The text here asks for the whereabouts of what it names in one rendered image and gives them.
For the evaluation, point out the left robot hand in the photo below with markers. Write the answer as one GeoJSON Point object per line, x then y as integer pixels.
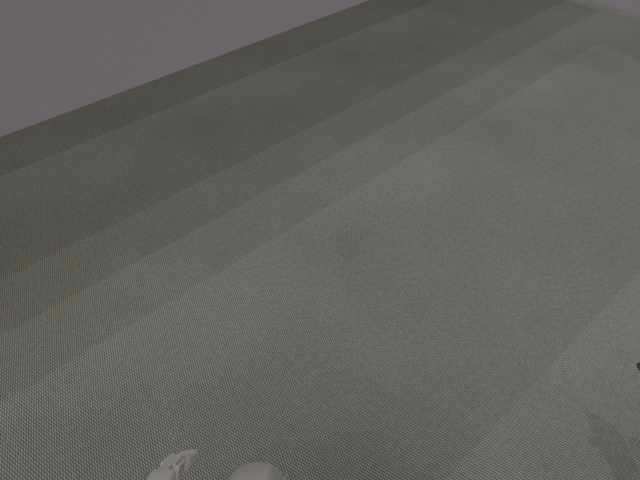
{"type": "Point", "coordinates": [174, 466]}

